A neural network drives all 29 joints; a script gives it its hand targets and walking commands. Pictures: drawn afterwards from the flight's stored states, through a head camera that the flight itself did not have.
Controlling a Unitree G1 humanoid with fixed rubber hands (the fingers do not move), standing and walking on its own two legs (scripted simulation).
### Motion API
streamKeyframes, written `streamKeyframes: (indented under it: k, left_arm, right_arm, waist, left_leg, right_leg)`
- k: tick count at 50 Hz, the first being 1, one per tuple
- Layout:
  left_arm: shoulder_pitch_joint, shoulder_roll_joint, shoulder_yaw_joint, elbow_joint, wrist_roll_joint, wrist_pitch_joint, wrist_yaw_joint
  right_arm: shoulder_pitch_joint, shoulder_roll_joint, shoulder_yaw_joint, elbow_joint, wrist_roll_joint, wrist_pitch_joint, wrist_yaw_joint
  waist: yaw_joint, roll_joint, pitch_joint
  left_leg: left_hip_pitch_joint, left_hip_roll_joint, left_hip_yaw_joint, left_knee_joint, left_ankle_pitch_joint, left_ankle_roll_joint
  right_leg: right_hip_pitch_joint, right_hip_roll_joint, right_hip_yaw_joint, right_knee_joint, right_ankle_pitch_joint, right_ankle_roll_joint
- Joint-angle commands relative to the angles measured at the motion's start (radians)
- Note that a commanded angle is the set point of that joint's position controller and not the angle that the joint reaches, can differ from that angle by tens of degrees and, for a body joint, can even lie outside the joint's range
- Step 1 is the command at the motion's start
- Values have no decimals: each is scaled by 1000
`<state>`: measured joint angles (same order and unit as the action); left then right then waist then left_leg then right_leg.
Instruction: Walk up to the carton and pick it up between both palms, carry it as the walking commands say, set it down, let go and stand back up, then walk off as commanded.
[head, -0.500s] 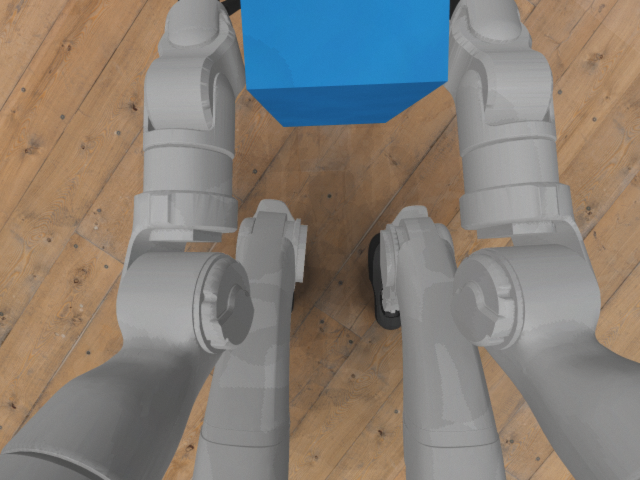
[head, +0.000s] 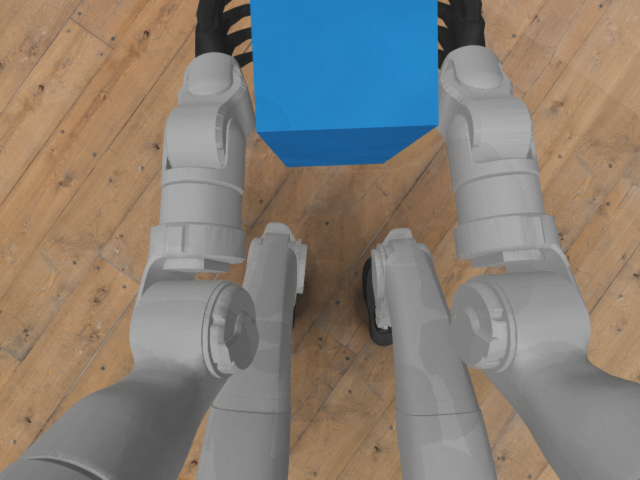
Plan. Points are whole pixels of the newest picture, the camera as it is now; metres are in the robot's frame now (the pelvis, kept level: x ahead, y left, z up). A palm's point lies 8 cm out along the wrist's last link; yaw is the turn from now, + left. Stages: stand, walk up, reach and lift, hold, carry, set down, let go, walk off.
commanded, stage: reach and lift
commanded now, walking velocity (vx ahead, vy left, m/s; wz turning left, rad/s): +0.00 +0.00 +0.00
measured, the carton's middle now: (336, 73) +0.51 +0.02 -0.10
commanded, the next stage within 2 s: none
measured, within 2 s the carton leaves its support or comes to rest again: neither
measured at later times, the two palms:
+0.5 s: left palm (204, 54) +0.47 +0.13 +0.02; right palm (498, 46) +0.48 -0.10 +0.03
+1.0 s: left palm (161, 36) +0.45 +0.13 +0.10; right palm (555, 20) +0.46 -0.10 +0.10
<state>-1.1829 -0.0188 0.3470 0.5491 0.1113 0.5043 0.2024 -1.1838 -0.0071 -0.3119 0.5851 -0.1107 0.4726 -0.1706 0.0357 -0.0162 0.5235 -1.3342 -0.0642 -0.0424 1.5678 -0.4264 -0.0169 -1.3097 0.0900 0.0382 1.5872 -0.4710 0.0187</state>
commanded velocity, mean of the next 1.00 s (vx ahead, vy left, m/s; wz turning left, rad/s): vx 0.00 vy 0.00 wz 0.00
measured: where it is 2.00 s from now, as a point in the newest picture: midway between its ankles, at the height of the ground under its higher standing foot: (331, 312)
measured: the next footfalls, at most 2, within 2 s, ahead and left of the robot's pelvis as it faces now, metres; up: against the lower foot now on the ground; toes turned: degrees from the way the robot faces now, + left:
none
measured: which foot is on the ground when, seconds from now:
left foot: down 0.00-1.00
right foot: down 0.00-1.00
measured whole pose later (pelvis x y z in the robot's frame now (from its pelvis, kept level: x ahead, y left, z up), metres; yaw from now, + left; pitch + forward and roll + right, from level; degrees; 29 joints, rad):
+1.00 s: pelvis +0.02 +0.00 +0.12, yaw +1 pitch +1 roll -1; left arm -0.87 -0.10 0.34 0.55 0.16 0.47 0.17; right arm -0.89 0.09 -0.28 0.61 -0.15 0.44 -0.17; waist 0.02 -0.01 0.43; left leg -0.77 -0.06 -0.07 1.06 -0.31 -0.02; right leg -0.75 0.07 0.05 1.08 -0.35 0.00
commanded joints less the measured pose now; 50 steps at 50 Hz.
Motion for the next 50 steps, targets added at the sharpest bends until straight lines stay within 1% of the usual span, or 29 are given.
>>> streamKeyframes:
  k: [1, 2, 3, 4, 5, 7, 9, 11, 15, 18, 21, 23, 24, 25, 29, 31, 32, 33, 35, 36, 37, 38, 39, 40, 42, 43, 44, 48, 50]
  left_arm:
    - [-835, -1080, -577, 9, -152, -57, -276]
    - [-841, -1086, -574, 0, -161, -64, -282]
    - [-888, -1094, -616, -122, -187, -74, -285]
    - [-863, -1109, -643, -86, -181, -69, -287]
    - [-885, -1111, -660, -100, -191, -64, -284]
    - [-844, -1121, -693, -98, -202, -52, -268]
    - [-872, -1107, -714, -215, -230, -61, -271]
    - [-764, -1127, -651, -35, -189, -47, -272]
    - [-815, -1095, -642, -140, -181, -76, -277]
    - [-825, -1093, -693, -190, -218, -77, -278]
    - [-798, -1113, -702, -153, -191, -65, -268]
    - [-821, -1109, -680, -172, -209, -76, -280]
    - [-780, -1123, -667, -133, -216, -80, -280]
    - [-754, -1151, -675, -94, -202, -74, -284]
    - [-687, -1140, -626, -77, -160, -79, -298]
    - [-735, -1160, -650, -82, -177, -73, -298]
    - [-685, -1169, -663, -101, -174, -75, -291]
    - [-719, -1141, -640, -87, -192, -79, -298]
    - [-682, -1145, -617, -49, -162, -77, -308]
    - [-653, -1149, -636, -10, -153, -74, -316]
    - [-625, -1188, -624, 0, -145, -75, -310]
    - [-649, -1198, -655, -93, -167, -86, -298]
    - [-624, -1225, -696, -119, -189, -80, -302]
    - [-644, -1188, -741, -220, -216, -76, -295]
    - [-563, -1163, -684, -111, -148, -75, -290]
    - [-633, -1187, -700, -114, -161, -79, -292]
    - [-610, -1187, -655, -71, -150, -74, -291]
    - [-586, -1229, -718, -157, -179, -96, -288]
    - [-551, -1223, -642, -48, -125, -101, -298]
  right_arm:
    - [-867, 1192, 537, -46, 163, -40, 217]
    - [-802, 1187, 491, 50, 136, -38, 230]
    - [-872, 1194, 576, -122, 178, -46, 223]
    - [-850, 1146, 546, -94, 155, -58, 223]
    - [-906, 1152, 578, -153, 178, -63, 222]
    - [-858, 1135, 571, -127, 189, -59, 221]
    - [-811, 1149, 592, -139, 184, -50, 213]
    - [-863, 1145, 587, -127, 184, -51, 219]
    - [-776, 1197, 596, -69, 192, -47, 221]
    - [-825, 1228, 661, -196, 228, -61, 207]
    - [-742, 1173, 586, -87, 187, -64, 205]
    - [-781, 1205, 610, -135, 183, -68, 212]
    - [-805, 1243, 646, -160, 215, -65, 213]
    - [-750, 1212, 622, -135, 196, -68, 212]
    - [-765, 1252, 659, -171, 188, -72, 207]
    - [-728, 1214, 589, -99, 163, -75, 218]
    - [-764, 1253, 650, -189, 198, -81, 216]
    - [-718, 1235, 618, -121, 161, -70, 215]
    - [-741, 1249, 631, -141, 174, -75, 217]
    - [-649, 1236, 585, -75, 131, -78, 221]
    - [-744, 1238, 630, -179, 178, -94, 224]
    - [-745, 1219, 647, -186, 179, -99, 229]
    - [-673, 1205, 650, -188, 175, -93, 229]
    - [-675, 1238, 704, -243, 207, -80, 230]
    - [-600, 1226, 635, -111, 158, -76, 235]
    - [-587, 1203, 582, -59, 127, -84, 236]
    - [-626, 1222, 600, -82, 150, -82, 244]
    - [-597, 1244, 633, -178, 162, -104, 254]
    - [-546, 1239, 549, -62, 110, -107, 260]
  waist:
    - [28, -36, -2098]
    - [-11, -26, -2006]
    - [12, -11, -2207]
    - [-41, -6, -2194]
    - [-11, 16, -2201]
    - [-47, 49, -2248]
    - [-39, 42, -2325]
    - [-8, 32, -2136]
    - [26, 18, -2114]
    - [32, -18, -2238]
    - [-16, 80, -2043]
    - [-16, 14, -2086]
    - [26, -16, -2094]
    - [-7, 34, -2052]
    - [56, -29, -2061]
    - [-16, 8, -1994]
    - [31, -17, -2081]
    - [-7, -39, -1999]
    - [29, -11, -1938]
    - [-18, 3, -1900]
    - [22, 18, -1935]
    - [26, 20, -2030]
    - [-27, 47, -2048]
    - [7, 22, -2138]
    - [-2, 10, -1945]
    - [-76, 39, -1852]
    - [-5, 34, -1821]
    - [-35, 50, -1889]
    - [-33, 35, -1676]
  left_leg:
    - [632, -107, 41, -246, 55, 12]
    - [612, -97, 18, -260, 1, 7]
    - [723, -107, 43, -261, 112, 8]
    - [712, -101, 17, -248, 122, -1]
    - [792, -99, 8, -272, 147, 2]
    - [880, -99, -14, -288, 148, -11]
    - [887, -109, 17, -295, 173, -13]
    - [819, -95, 11, -313, 101, -4]
    - [760, -105, 31, -333, 115, 1]
    - [861, -112, 19, -345, 208, 7]
    - [879, -97, 0, -401, 115, -14]
    - [881, -97, -2, -407, 102, 2]
    - [914, -97, 1, -443, 133, 10]
    - [885, -98, 7, -443, 134, 3]
    - [898, -102, 17, -473, 149, 15]
    - [929, -94, 0, -507, 82, 11]
    - [990, -99, -4, -512, 164, 13]
    - [920, -93, -3, -504, 126, 11]
    - [927, -88, -6, -538, 87, 21]
    - [956, -88, -4, -551, 122, 10]
    - [955, -93, 0, -564, 123, 16]
    - [1028, -100, -6, -560, 181, 1]
    - [1094, -93, -22, -573, 241, 0]
    - [1163, -85, -35, -602, 298, -1]
    - [1093, -78, -25, -602, 205, -7]
    - [1054, -79, -33, -612, 125, -8]
    - [1063, -73, -21, -652, 94, 0]
    - [1170, -78, -33, -687, 227, -8]
    - [1077, -68, -38, -723, 125, 3]
  right_leg:
    - [511, 88, 0, -301, 21, 9]
    - [432, 79, -4, -310, -18, 0]
    - [604, 91, 7, -317, 94, 8]
    - [522, 101, -18, -293, 110, -3]
    - [526, 92, -1, -324, 105, -7]
    - [492, 101, -16, -324, 105, -15]
    - [623, 103, -9, -348, 136, -13]
    - [550, 91, -1, -357, 70, -7]
    - [650, 85, 37, -397, 98, 2]
    - [768, 83, 36, -410, 196, 12]
    - [634, 80, 20, -427, 120, -7]
    - [723, 75, 39, -471, 94, -10]
    - [791, 72, 37, -480, 130, 2]
    - [773, 76, 40, -486, 136, -2]
    - [843, 70, 52, -535, 137, 12]
    - [807, 70, 37, -549, 79, -7]
    - [868, 75, 40, -555, 152, -1]
    - [831, 66, 49, -576, 110, 1]
    - [858, 51, 77, -604, 62, -4]
    - [814, 63, 40, -607, 110, -3]
    - [855, 60, 50, -617, 108, -3]
    - [875, 69, 37, -603, 166, -8]
    - [880, 78, 30, -618, 231, -16]
    - [969, 76, 43, -639, 282, -15]
    - [873, 75, 33, -641, 197, -11]
    - [815, 69, 33, -663, 128, -21]
    - [869, 54, 58, -703, 76, -16]
    - [983, 69, 37, -712, 249, -18]
    - [916, 60, 52, -754, 148, -26]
